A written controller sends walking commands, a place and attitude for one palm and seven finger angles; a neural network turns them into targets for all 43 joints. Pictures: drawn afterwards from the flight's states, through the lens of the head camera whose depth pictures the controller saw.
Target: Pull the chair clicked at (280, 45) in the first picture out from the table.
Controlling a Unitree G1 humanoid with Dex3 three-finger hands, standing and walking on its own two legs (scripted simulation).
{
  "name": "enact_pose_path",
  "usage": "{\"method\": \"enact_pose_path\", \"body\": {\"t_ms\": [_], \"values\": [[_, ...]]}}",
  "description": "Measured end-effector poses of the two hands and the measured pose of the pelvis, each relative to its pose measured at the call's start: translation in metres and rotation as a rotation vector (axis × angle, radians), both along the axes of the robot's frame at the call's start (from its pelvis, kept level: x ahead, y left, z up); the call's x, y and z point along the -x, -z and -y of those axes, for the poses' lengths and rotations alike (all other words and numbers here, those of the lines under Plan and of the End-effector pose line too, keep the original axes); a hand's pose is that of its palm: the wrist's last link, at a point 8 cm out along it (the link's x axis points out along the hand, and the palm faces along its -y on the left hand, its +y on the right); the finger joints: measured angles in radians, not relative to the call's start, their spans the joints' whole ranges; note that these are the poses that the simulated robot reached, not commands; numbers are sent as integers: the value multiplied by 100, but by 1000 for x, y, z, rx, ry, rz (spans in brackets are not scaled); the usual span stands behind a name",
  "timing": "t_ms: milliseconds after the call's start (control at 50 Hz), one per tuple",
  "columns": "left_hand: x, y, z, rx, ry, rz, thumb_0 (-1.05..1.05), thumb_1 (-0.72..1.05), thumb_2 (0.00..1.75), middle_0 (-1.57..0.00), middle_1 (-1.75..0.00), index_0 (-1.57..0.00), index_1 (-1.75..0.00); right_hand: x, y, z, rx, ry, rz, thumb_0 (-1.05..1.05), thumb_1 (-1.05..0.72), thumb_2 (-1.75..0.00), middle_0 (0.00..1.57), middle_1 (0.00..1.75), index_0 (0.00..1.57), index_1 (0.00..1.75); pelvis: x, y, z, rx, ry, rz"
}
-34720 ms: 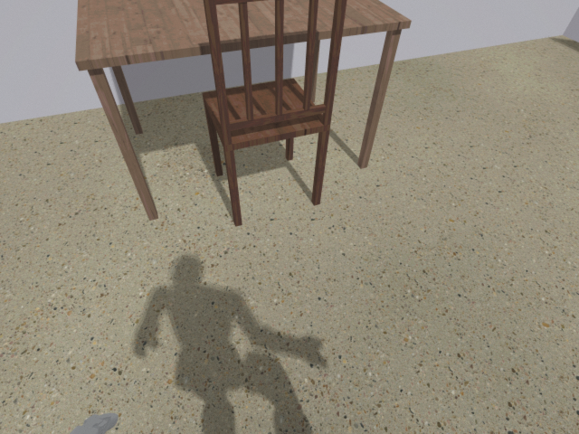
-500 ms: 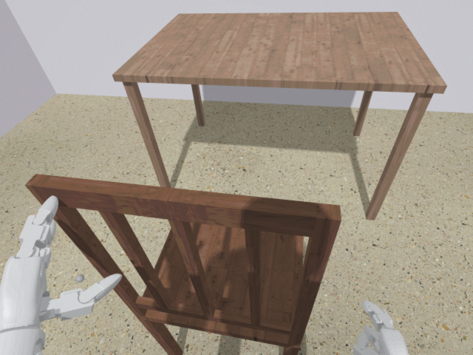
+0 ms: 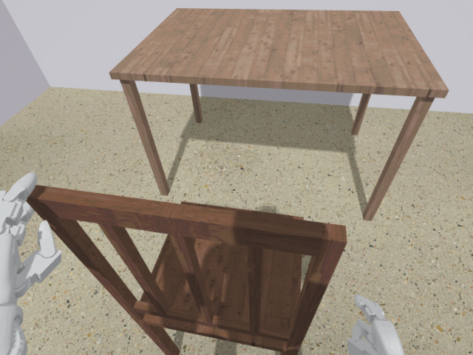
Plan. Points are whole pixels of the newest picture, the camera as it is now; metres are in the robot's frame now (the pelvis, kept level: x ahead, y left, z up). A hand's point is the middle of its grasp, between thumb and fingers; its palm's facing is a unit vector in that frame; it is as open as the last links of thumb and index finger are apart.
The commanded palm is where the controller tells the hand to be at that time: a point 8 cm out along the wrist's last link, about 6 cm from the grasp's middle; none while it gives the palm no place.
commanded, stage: draw the hand back to the body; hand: left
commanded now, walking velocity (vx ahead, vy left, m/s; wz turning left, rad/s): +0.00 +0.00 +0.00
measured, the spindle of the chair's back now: (197, 284) +0.25 +0.12 -0.04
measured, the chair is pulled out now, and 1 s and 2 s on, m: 0.60 0.60 0.60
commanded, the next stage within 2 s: step back with the hand held close in 0.14 s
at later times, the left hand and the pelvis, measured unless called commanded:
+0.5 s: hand (50, 238) +0.20 +0.27 +0.17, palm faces +0.40 -0.76 -0.52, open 7.4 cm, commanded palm +0.13 +0.31 +0.18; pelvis -0.02 +0.01 +0.00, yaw -2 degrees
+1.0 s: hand out of the picture +0.11 +0.28 +0.16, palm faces +0.44 -0.76 -0.47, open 7.4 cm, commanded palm +0.04 +0.31 +0.18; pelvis -0.10 +0.02 -0.01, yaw -1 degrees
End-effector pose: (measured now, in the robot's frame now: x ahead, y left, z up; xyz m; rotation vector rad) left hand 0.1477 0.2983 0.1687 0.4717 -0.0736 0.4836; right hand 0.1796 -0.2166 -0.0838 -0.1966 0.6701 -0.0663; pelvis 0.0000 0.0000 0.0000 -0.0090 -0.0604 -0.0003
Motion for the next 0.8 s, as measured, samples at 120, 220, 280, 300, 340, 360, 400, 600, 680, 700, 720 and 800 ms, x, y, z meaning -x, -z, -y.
{"method": "enact_pose_path", "body": {"t_ms": [120,220,280,300,340,360,400,600,680,700,720,800], "values": [[2,-4,1,-18,10,-12,1,87,89,-20,-29,-22,-30,7,2,4,24,6,-29,1,-90,-89,20,30,20,30,-4,-1,-2,4,1,3],[1,-15,-5,-45,-4,28,1,88,89,-20,-29,-22,-30,7,5,2,20,10,-42,1,-90,-89,20,30,20,30,-5,-1,-4,5,0,7],[-2,-12,-7,-34,-10,25,1,88,90,-21,-29,-22,-30,6,5,0,13,12,-44,1,-90,-89,20,30,20,30,-4,-1,-5,4,2,6],[-3,-12,-7,-29,-4,28,1,88,90,-21,-29,-21,-30,6,4,-1,9,14,-42,1,-90,-89,20,30,20,30,-3,-1,-5,3,5,4],[-7,-16,-7,-43,13,47,1,88,90,-21,-30,-22,-30,6,2,-2,2,21,-34,1,-90,-89,20,30,20,30,-1,-2,-6,4,15,-5],[-9,-19,-8,-56,23,54,2,88,90,-21,-30,-22,-30,7,1,-2,0,27,-32,1,-90,-89,20,30,20,30,1,-2,-6,2,19,-10],[-13,-23,-6,-85,51,59,2,89,90,-21,-30,-21,-30,9,-1,-2,-2,40,-29,1,-90,-89,20,30,20,30,6,-3,-7,-2,28,-22],[6,-21,-5,-165,116,-31,1,88,90,-17,-28,-22,-30,43,-1,8,0,139,-53,1,-90,-89,20,30,20,30,30,-3,-14,-23,41,-56],[29,-15,-6,-150,100,-36,1,88,90,-17,-28,-22,-30,61,0,10,16,147,-66,1,-90,-89,20,30,20,30,43,-1,-13,-25,34,-52],[36,-14,-7,-145,95,-31,1,88,90,-17,-28,-22,-30,66,1,11,22,145,-67,1,-90,-89,20,30,20,30,46,-1,-13,-24,32,-50],[41,-13,-7,-139,89,-22,1,88,90,-17,-28,-22,-30,70,1,11,28,140,-68,1,-90,-89,20,30,20,30,50,0,-12,-24,30,-48],[62,-12,-7,-123,67,26,1,88,90,-19,-29,-22,-30,87,1,10,46,115,-62,1,-90,-89,20,30,20,30,66,2,-10,-20,25,-42]]}}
